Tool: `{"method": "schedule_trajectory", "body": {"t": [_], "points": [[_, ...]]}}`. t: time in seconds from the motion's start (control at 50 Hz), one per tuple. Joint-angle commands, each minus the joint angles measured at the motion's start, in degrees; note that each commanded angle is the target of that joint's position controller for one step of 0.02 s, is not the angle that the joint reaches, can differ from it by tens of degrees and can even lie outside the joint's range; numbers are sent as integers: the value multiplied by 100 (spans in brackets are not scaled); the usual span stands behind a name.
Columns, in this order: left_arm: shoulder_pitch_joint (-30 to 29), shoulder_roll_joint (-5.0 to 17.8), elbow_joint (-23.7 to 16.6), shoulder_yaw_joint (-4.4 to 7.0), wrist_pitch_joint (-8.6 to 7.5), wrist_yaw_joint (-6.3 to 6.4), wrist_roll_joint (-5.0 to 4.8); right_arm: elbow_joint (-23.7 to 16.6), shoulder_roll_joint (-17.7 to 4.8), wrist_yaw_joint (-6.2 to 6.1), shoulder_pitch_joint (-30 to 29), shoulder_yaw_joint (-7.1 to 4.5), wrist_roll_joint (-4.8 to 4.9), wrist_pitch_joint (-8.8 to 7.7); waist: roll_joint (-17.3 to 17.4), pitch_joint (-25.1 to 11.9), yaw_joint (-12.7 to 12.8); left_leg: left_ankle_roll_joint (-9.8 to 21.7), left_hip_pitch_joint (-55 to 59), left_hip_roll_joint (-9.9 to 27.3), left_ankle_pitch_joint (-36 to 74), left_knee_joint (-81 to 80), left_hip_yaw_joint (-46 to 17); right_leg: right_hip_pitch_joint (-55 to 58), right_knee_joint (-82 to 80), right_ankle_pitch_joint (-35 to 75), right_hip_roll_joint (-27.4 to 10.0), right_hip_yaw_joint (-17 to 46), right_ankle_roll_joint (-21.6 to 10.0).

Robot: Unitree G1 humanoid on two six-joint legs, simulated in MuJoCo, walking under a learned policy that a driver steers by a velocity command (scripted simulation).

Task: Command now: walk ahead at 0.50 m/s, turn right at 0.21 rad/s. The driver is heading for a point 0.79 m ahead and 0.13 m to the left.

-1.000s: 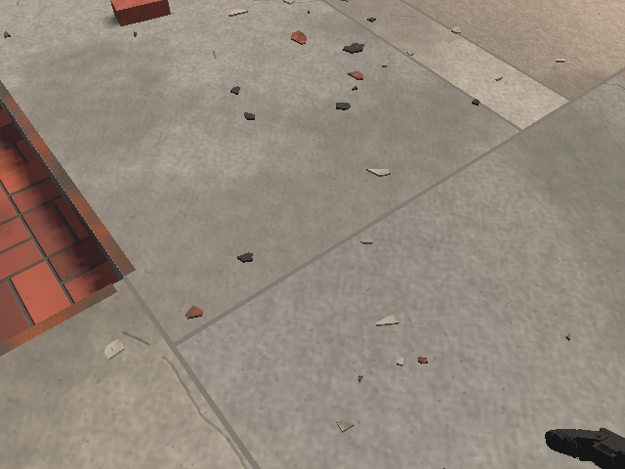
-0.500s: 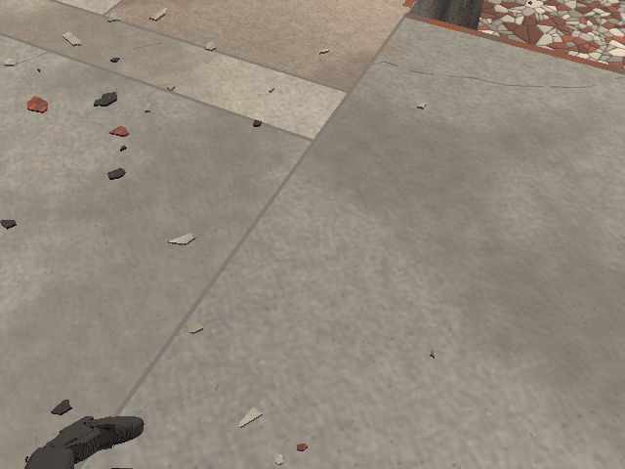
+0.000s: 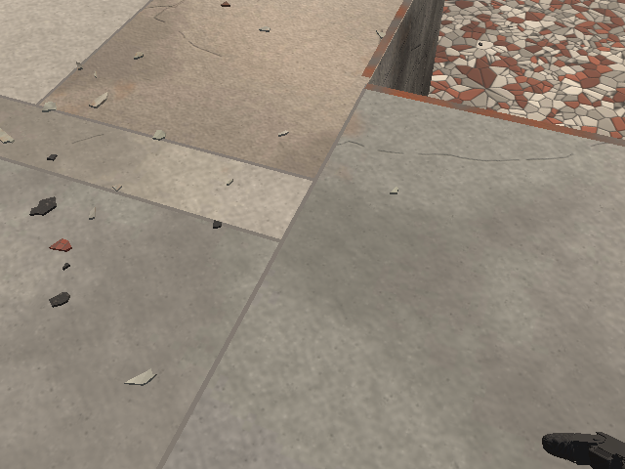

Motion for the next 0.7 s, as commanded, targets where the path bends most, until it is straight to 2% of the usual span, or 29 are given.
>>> {"method": "schedule_trajectory", "body": {"t": [0.02,0.04,0.06,0.08,0.1,0.12,0.16,0.22,0.3,0.36,0.4,0.42,0.44,0.46,0.48,0.5,0.52,0.54,0.56,0.58,0.6,0.62,0.66,0.7], "points": [[734,257,-361,-59,-167,1,-78,230,-1371,14,2178,-490,79,-1,1769,-2044,-814,1695,4797,2378,-1601,-1144,-4457,-3444,3698,-530,132,-108,166],[126,753,-415,58,-188,-6,-142,173,-970,6,1902,-364,178,20,970,-1143,-935,1435,4184,2254,-2529,-1371,-4160,-4020,4128,-280,-202,86,135],[-460,791,-559,60,-196,-7,-112,98,-814,-22,1525,-300,120,69,502,-554,-887,1219,3429,2027,-2292,-1434,-3377,-4056,4066,169,-471,-180,108],[-767,707,-648,46,-215,-19,-23,94,-714,-26,1263,-248,56,100,295,-80,-748,1180,2676,1784,-1687,-1595,-2794,-3965,3700,511,-674,-356,111],[-781,632,-640,64,-218,-28,38,87,-593,-38,1109,-202,8,88,363,38,-584,1110,2257,1582,-1193,-1713,-2408,-3702,3311,790,-880,-373,112],[-665,519,-590,50,-208,-42,30,93,-544,-42,1052,-178,-15,76,493,41,-479,1065,2009,1415,-789,-1830,-2113,-3417,3088,945,-961,-424,132],[-576,324,-531,6,-182,-49,31,166,-589,-50,1120,-187,48,42,583,-20,-418,1139,1858,1317,-89,-1983,-1672,-3284,2701,1086,-1011,-576,206],[-1097,178,-683,-72,-208,-54,84,288,-835,-97,1287,-253,99,53,407,56,-527,1184,1900,1299,660,-2150,-1185,-3437,1665,1817,-1078,-696,340],[-1838,61,-805,-140,-285,-145,38,459,-959,-139,1613,-271,166,131,385,158,-798,980,1875,1093,854,-2155,-607,-2973,276,2991,-882,-910,388],[-2294,110,-939,-137,-321,-228,-17,634,-1002,-148,1948,-277,197,205,390,275,-933,941,2216,1283,827,-2041,-647,-2904,-183,3117,-773,-936,324],[-2454,187,-1020,-116,-345,-287,-25,719,-1049,-168,2030,-297,211,274,426,326,-889,868,2594,1466,1045,-1855,-714,-2936,-418,2780,-728,-918,193],[-2441,250,-1035,-93,-364,-303,-17,753,-1072,-183,2064,-308,222,309,444,312,-824,819,2694,1524,1261,-1701,-800,-2764,-532,2575,-691,-906,125],[-2235,351,-996,-44,-382,-303,-7,765,-1124,-198,2024,-321,226,341,483,206,-653,761,2746,1522,1767,-1429,-827,-2397,-642,2380,-602,-953,49],[-1696,510,-851,48,-398,-281,19,749,-1150,-214,1910,-318,240,365,466,-101,-305,649,2641,1361,2534,-830,-698,-1563,-862,2386,-474,-1070,-80],[-816,810,-613,189,-402,-224,66,697,-1005,-221,1876,-253,196,364,369,-728,106,473,2115,1051,2546,229,-505,-148,-772,2520,-639,-955,-269],[261,1291,-468,308,-368,-141,146,489,-584,-225,1868,-93,2,335,-468,-1728,457,228,863,585,607,2129,-232,1634,-518,2691,-1924,395,-635],[305,1462,-372,321,-318,-173,136,451,-112,-199,2629,38,142,232,-1904,-2361,42,-1,-1003,-145,-2739,3713,-371,2878,-1193,1383,-2920,2715,-1386],[97,878,-443,179,-306,-161,107,542,-804,-202,2201,-133,273,193,-1108,-1712,251,-40,-1491,128,-2656,4237,-807,2292,-1476,1328,-2734,2503,-1190],[-316,677,-461,95,-320,-142,106,415,-983,-208,1757,-216,309,184,-862,-964,158,-66,-1584,304,-2179,4221,-714,1543,-1487,2452,-2565,1498,-1006],[-695,523,-468,40,-340,-159,145,433,-885,-246,1626,-219,253,220,-482,-694,-61,-162,-1293,492,-1866,4044,-623,884,-1512,3705,-2318,802,-912],[-997,368,-454,10,-359,-186,156,446,-821,-270,1617,-252,185,294,-456,-468,-249,-247,-1055,599,-1714,3802,-590,363,-1571,4553,-2125,244,-865],[-1183,322,-428,6,-385,-187,186,471,-713,-271,1777,-261,196,398,-611,-428,-438,-307,-677,687,-1567,3685,-570,-50,-1693,4901,-2011,-157,-812],[-1445,373,-362,37,-433,-152,204,425,-510,-283,1853,-257,203,580,-628,-330,-623,-435,-435,635,-1331,3541,-397,-553,-1919,5356,-1964,-655,-912],[-1566,525,-271,91,-415,-71,200,228,-402,-288,1616,-239,159,668,-589,-185,-658,-507,-555,673,-886,2990,-336,-712,-2088,5355,-1973,-1039,-952]]}}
